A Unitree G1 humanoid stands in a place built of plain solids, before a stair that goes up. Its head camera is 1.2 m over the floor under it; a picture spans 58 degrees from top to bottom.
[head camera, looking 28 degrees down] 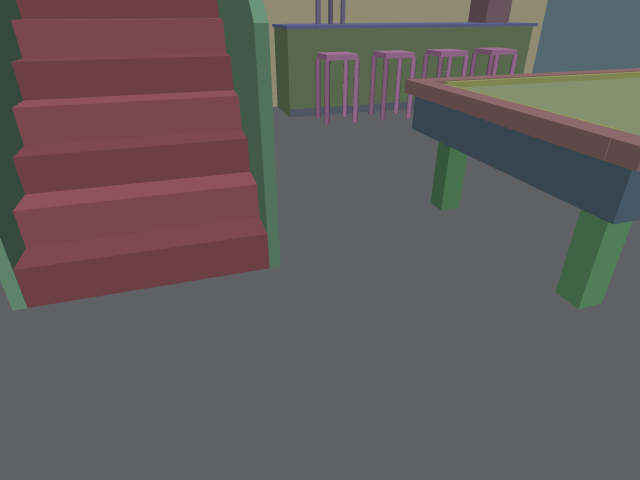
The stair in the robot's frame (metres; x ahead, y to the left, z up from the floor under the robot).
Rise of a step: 0.19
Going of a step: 0.21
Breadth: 1.12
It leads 18 degrees to the left of straight ahead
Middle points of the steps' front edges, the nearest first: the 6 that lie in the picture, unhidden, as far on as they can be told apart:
1.77 0.80 0.20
1.97 0.86 0.39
2.17 0.93 0.58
2.37 0.99 0.77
2.57 1.06 0.96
2.77 1.12 1.15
